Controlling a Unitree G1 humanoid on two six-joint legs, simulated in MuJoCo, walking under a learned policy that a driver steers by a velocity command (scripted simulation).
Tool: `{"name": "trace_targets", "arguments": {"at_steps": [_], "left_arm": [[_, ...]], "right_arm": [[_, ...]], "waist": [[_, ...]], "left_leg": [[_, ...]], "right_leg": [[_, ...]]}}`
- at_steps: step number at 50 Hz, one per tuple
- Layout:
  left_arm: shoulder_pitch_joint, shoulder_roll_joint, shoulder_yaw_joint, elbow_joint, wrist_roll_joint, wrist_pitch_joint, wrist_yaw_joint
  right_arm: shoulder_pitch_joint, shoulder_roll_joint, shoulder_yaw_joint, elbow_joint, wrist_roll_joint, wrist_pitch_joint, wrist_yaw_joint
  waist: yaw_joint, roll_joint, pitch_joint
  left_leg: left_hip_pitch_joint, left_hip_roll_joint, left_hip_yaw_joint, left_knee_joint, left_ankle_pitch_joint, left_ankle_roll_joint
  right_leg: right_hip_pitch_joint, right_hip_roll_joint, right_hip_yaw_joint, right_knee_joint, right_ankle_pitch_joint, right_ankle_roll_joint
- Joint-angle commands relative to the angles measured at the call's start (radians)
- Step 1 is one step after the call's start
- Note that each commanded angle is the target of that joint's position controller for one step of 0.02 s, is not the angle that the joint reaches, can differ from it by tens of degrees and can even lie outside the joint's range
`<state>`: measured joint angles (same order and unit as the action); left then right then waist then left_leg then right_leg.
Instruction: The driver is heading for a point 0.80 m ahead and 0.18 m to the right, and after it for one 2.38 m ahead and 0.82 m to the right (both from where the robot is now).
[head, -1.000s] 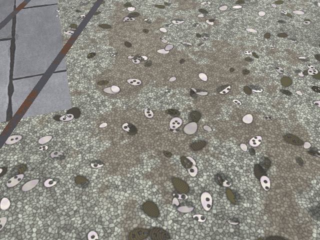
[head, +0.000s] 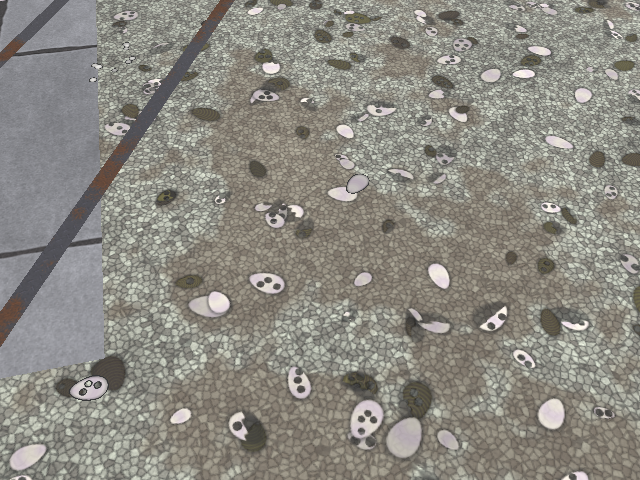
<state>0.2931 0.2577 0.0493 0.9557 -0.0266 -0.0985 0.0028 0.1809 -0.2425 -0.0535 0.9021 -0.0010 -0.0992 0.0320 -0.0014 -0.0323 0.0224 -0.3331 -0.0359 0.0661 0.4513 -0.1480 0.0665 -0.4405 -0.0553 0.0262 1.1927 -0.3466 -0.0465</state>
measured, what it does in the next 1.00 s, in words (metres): walks ahead, turning right: right foot, then left foot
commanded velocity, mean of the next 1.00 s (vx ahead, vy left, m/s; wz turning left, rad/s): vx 0.50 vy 0.00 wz -0.35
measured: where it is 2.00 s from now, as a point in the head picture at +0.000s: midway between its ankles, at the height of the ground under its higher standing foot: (394, 365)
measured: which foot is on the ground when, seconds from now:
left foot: down 0.00-0.42, up 0.44-0.92, down 0.94-1.00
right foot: up 0.00-0.42, down 0.44-0.96, up 0.98-1.00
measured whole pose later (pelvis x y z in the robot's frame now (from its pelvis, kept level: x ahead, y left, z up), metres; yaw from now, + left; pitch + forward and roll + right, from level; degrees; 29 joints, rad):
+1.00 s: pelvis +0.56 -0.11 -0.01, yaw -22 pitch +2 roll +0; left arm 0.33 0.28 0.07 0.81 -0.01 -0.06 0.01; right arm 0.10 -0.27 -0.05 0.78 0.01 -0.12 0.04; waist 0.03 -0.02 0.01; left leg -0.45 -0.06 0.01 0.55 -0.15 0.07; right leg -0.21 0.06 0.10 0.94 -0.46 -0.04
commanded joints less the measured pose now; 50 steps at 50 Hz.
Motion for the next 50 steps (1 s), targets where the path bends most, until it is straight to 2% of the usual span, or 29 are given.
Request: {"name": "trace_targets", "arguments": {"at_steps": [1, 4, 7, 10, 13, 16, 17, 19, 20, 21, 22, 23, 24, 25, 26, 27, 28, 30, 32, 36, 39, 41, 44, 45, 46, 47, 48, 49, 50], "left_arm": [[0.058, 0.046, 0.022, -0.04, 0.0, 0.017, 0.01], [-0.007, 0.051, 0.03, -0.066, 0.001, 0.035, 0.014], [-0.078, 0.049, 0.036, -0.091, 0.005, 0.031, 0.006], [-0.17, 0.033, 0.028, -0.122, 0.008, 0.027, -0.01], [-0.262, 0.013, 0.016, -0.166, 0.009, 0.028, -0.028], [-0.325, 0.012, 0.011, -0.218, 0.007, 0.028, -0.048], [-0.331, 0.016, 0.012, -0.234, 0.005, 0.029, -0.056], [-0.286, 0.044, 0.026, -0.249, 0.005, 0.031, -0.066], [-0.209, 0.072, 0.042, -0.24, 0.004, 0.034, -0.068], [-0.063, 0.119, 0.069, -0.208, 0.001, 0.035, -0.064], [0.106, 0.205, 0.106, -0.172, 0.004, 0.041, -0.045], [0.127, 0.309, 0.122, -0.168, 0.0, 0.039, -0.033], [0.17, 0.243, 0.1, -0.183, 0.012, 0.031, -0.031], [0.134, 0.182, 0.085, -0.182, 0.02, 0.025, -0.027], [0.057, 0.144, 0.073, -0.199, 0.014, 0.02, -0.027], [-0.022, 0.114, 0.063, -0.222, 0.014, 0.019, -0.029], [-0.063, 0.092, 0.053, -0.239, 0.021, 0.019, -0.026], [-0.075, 0.111, 0.055, -0.25, 0.018, 0.018, -0.019], [-0.05, 0.148, 0.064, -0.25, 0.015, 0.017, -0.006], [0.008, 0.161, 0.069, -0.241, 0.007, 0.026, 0.01], [0.065, 0.142, 0.062, -0.211, 0.007, 0.024, 0.007], [0.088, 0.14, 0.059, -0.196, 0.009, 0.023, 0.006], [0.094, 0.163, 0.064, -0.184, 0.019, 0.031, 0.01], [0.074, 0.168, 0.064, -0.187, 0.019, 0.035, 0.011], [0.058, 0.156, 0.058, -0.193, 0.022, 0.038, 0.013], [0.044, 0.134, 0.044, -0.213, 0.034, 0.038, 0.016], [0.158, 0.081, 0.028, -0.224, 0.026, 0.02, 0.012], [0.144, 0.094, 0.021, -0.229, 0.026, 0.001, 0.006], [0.044, 0.151, 0.033, -0.252, 0.005, -0.012, -0.003]], "right_arm": [[0.019, -0.079, -0.014, -0.024, -0.011, -0.021, 0.001], [0.064, -0.119, -0.026, 0.007, -0.018, -0.028, -0.016], [0.087, -0.125, -0.026, 0.02, -0.017, -0.024, -0.032], [0.098, -0.13, -0.023, 0.026, -0.012, -0.021, -0.043], [0.158, -0.139, -0.025, 0.052, -0.006, -0.009, -0.05], [0.189, -0.154, -0.032, 0.065, 0.003, 0.015, -0.052], [0.182, -0.162, -0.035, 0.063, 0.006, 0.023, -0.054], [0.147, -0.191, -0.043, 0.045, 0.009, 0.036, -0.062], [0.133, -0.204, -0.047, 0.037, 0.009, 0.043, -0.067], [0.109, -0.209, -0.047, 0.026, 0.012, 0.049, -0.07], [0.105, -0.2, -0.041, 0.005, 0.009, 0.042, -0.071], [0.203, -0.033, 0.01, -0.041, -0.026, 0.009, -0.046], [0.125, -0.099, 0.002, -0.063, 0.014, -0.042, -0.028], [0.019, -0.147, -0.012, -0.095, 0.048, -0.067, -0.019], [-0.009, -0.142, -0.009, -0.104, 0.042, -0.076, -0.022], [-0.014, -0.144, -0.017, -0.095, 0.018, -0.071, -0.03], [0.004, -0.153, -0.027, -0.095, 0.008, -0.056, -0.032], [0.026, -0.13, -0.03, -0.108, -0.003, -0.027, -0.033], [-0.024, -0.108, -0.025, -0.131, -0.015, -0.013, -0.04], [-0.17, -0.075, -0.01, -0.174, -0.011, -0.014, -0.035], [-0.225, -0.082, -0.006, -0.192, 0.003, -0.022, -0.021], [-0.25, -0.104, -0.009, -0.205, 0.006, -0.028, -0.011], [-0.239, -0.132, -0.014, -0.217, 0.009, -0.036, 0.0], [-0.182, -0.147, -0.022, -0.204, 0.009, -0.038, 0.001], [-0.067, -0.175, -0.038, -0.168, 0.005, -0.039, 0.001], [0.095, -0.22, -0.051, -0.138, -0.003, -0.038, 0.001], [0.211, -0.306, -0.076, -0.122, -0.008, -0.027, 0.003], [0.229, -0.249, -0.063, -0.105, 0.025, -0.019, 0.012], [0.165, -0.192, -0.046, -0.124, 0.032, -0.013, 0.009]], "waist": [[0.019, 0.112, -0.055], [0.015, 0.087, -0.007], [-0.001, 0.08, 0.005], [-0.03, 0.081, 0.028], [-0.068, 0.066, 0.064], [-0.083, 0.065, 0.081], [-0.074, 0.074, 0.078], [-0.029, 0.117, 0.025], [0.018, 0.139, -0.027], [0.1, 0.13, -0.104], [0.174, 0.051, -0.199], [0.066, -0.215, -0.289], [0.118, -0.147, -0.415], [0.135, -0.101, -0.284], [0.092, -0.009, -0.199], [0.045, 0.048, -0.135], [0.008, 0.045, -0.11], [-0.026, 0.033, -0.081], [-0.021, 0.02, -0.051], [0.037, -0.031, -0.027], [0.076, -0.058, -0.028], [0.088, -0.066, -0.016], [0.07, -0.086, -0.005], [0.035, -0.089, -0.029], [-0.019, -0.072, -0.105], [-0.085, -0.008, -0.235], [-0.067, 0.238, -0.356], [-0.075, 0.313, -0.348], [-0.083, 0.21, -0.195]], "left_leg": [[0.14, 0.27, -0.262, -0.298, 0.086, 0.161], [0.143, 0.272, -0.169, -0.336, 0.162, 0.16], [0.197, 0.261, -0.085, -0.341, 0.215, 0.129], [0.216, 0.247, -0.004, -0.355, 0.216, 0.099], [0.324, 0.278, 0.033, -0.337, 0.249, 0.093], [0.449, 0.319, 0.059, -0.269, 0.344, 0.086], [0.469, 0.328, 0.072, -0.234, 0.424, 0.079], [0.475, 0.327, 0.109, -0.111, 0.757, 0.055], [0.463, 0.321, 0.125, 0.01, 0.915, 0.043], [0.402, 0.29, 0.146, 0.204, 0.944, 0.017], [0.175, 0.245, 0.148, 0.492, 0.696, -0.025], [-0.299, 0.035, 0.084, 0.866, -0.289, -0.086], [-0.438, -0.008, -0.144, 1.006, -0.427, -0.071], [-0.524, 0.054, -0.172, 0.99, -0.34, -0.041], [-0.49, 0.102, -0.166, 0.896, -0.252, -0.028], [-0.418, 0.131, -0.156, 0.805, -0.213, -0.036], [-0.341, 0.152, -0.16, 0.752, -0.191, -0.046], [-0.285, 0.157, -0.144, 0.654, -0.175, -0.077], [-0.282, 0.144, -0.12, 0.531, -0.095, -0.109], [-0.214, 0.083, -0.1, 0.206, 0.189, -0.12], [-0.177, 0.072, -0.099, 0.11, 0.291, -0.103], [-0.22, 0.08, -0.103, 0.075, 0.244, -0.073], [-0.236, 0.07, -0.081, 0.048, 0.102, -0.013], [-0.161, 0.046, -0.056, 0.024, 0.079, 0.012], [-0.006, 0.026, -0.045, 0.011, 0.107, 0.045], [0.245, 0.133, -0.183, 0.042, 0.18, 0.11], [0.611, 0.33, -0.591, -0.002, 0.065, 0.28], [0.688, 0.379, -0.86, -0.151, -0.158, 0.307], [0.585, 0.359, -0.776, -0.167, -0.273, 0.253]], "right_leg": [[-0.141, -0.098, 0.052, -0.025, 0.086, -0.005], [-0.236, -0.093, 0.085, -0.114, 0.203, 0.008], [-0.294, -0.065, 0.105, -0.26, 0.361, 0.012], [-0.264, -0.049, 0.045, -0.416, 0.475, 0.01], [-0.305, -0.044, 0.009, -0.505, 0.467, 0.001], [-0.351, -0.032, -0.036, -0.552, 0.357, -0.017], [-0.335, -0.021, -0.058, -0.563, 0.307, -0.029], [-0.201, 0.037, -0.126, -0.567, 0.206, -0.063], [-0.085, 0.079, -0.154, -0.563, 0.165, -0.085], [0.12, 0.12, -0.16, -0.627, 0.212, -0.119], [0.433, 0.043, 0.008, -0.675, 0.233, -0.176], [0.806, -0.228, 0.552, -0.727, 0.172, -0.364], [0.893, -0.301, 0.814, -0.877, 0.11, -0.417], [0.819, -0.256, 0.651, -0.883, 0.175, -0.349], [0.665, -0.21, 0.513, -0.886, 0.253, -0.306], [0.503, -0.173, 0.421, -0.903, 0.35, -0.28], [0.397, -0.146, 0.367, -0.93, 0.407, -0.27], [0.284, -0.123, 0.325, -0.965, 0.449, -0.271], [0.211, -0.098, 0.268, -0.984, 0.485, -0.267], [0.161, -0.025, 0.192, -0.968, 0.379, -0.197], [0.213, -0.057, 0.213, -0.952, 0.302, -0.176], [0.312, -0.1, 0.238, -0.911, 0.309, -0.171], [0.44, -0.157, 0.256, -0.854, 0.461, -0.149], [0.457, -0.143, 0.227, -0.793, 0.618, -0.132], [0.453, -0.096, 0.175, -0.66, 0.776, -0.109], [0.335, -0.043, 0.119, -0.422, 0.692, -0.076], [-0.043, 0.107, 0.03, -0.047, 0.306, 0.016], [-0.261, 0.132, 0.087, 0.069, -0.19, 0.026], [-0.362, 0.068, 0.119, 0.123, -0.136, 0.013]]}}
